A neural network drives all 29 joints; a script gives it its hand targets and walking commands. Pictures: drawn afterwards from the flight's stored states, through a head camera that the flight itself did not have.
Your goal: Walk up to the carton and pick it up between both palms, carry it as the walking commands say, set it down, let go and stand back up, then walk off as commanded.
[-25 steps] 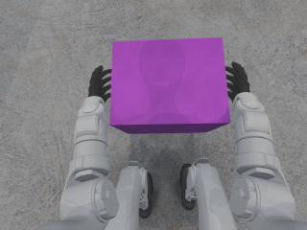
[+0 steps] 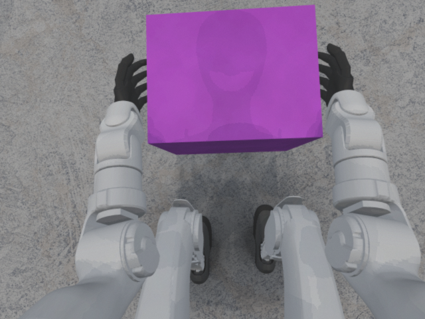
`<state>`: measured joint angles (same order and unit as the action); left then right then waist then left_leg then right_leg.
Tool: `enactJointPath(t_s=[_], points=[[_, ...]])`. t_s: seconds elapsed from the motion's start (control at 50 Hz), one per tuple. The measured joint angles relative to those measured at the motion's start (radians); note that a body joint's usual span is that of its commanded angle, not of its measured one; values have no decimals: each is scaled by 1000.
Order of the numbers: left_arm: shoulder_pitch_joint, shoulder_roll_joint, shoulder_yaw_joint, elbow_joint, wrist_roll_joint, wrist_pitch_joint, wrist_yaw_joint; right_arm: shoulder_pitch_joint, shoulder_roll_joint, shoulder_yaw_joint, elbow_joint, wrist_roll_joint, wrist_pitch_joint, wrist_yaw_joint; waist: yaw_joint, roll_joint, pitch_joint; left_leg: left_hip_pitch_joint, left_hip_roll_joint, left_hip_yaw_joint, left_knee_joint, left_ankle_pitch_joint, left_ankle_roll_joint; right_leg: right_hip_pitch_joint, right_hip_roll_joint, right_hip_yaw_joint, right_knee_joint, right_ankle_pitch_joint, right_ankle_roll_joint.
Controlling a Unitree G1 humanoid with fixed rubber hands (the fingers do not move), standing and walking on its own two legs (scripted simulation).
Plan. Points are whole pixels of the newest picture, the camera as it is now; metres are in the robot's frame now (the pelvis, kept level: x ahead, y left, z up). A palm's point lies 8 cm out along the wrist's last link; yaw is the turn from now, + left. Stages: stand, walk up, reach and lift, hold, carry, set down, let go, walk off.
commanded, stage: set down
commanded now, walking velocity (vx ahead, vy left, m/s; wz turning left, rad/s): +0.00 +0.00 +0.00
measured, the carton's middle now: (230, 96) +0.51 -0.01 -0.17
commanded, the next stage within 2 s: none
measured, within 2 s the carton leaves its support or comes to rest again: rests again in 1.60 s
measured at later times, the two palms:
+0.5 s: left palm (147, 106) +0.50 +0.17 -0.18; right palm (319, 97) +0.50 -0.19 -0.19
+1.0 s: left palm (159, 110) +0.52 +0.17 -0.27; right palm (307, 100) +0.53 -0.19 -0.27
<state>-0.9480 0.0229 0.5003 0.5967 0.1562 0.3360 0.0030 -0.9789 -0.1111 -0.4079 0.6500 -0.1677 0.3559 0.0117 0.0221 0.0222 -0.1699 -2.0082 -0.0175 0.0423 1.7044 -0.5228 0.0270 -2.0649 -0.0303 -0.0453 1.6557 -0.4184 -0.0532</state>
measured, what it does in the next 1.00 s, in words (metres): lowers itself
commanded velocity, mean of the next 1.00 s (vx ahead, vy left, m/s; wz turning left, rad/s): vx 0.00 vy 0.00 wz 0.00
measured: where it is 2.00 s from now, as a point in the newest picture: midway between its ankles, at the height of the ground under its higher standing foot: (232, 255)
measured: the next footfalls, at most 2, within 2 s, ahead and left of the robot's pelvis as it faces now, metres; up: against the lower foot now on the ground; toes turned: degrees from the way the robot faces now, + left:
none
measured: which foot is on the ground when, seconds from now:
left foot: down 0.00-1.00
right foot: down 0.00-1.00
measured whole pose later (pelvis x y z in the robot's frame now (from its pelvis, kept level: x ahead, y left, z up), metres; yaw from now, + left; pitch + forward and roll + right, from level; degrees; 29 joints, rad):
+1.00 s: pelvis -0.01 +0.00 -0.12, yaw +0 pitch +43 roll +1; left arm -1.22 0.18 0.35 0.78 -0.02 0.25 0.10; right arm -1.30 -0.32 -0.23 0.91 0.05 0.25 -0.05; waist 0.01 0.02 0.15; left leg -2.29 -0.02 0.05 2.15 -0.61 0.03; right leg -2.36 -0.04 -0.04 2.09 -0.48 -0.06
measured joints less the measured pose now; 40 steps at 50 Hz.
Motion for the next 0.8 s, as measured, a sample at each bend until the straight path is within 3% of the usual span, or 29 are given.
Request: enactJointPath(t_s=[0.8], points=[[-216,116,-90,117,-119,-57,72,-254,-160,122,187,156,-77,-47,-11,0,232,-261,-2,5,366,-70,3,-267,-8,-2,355,-54,-5]])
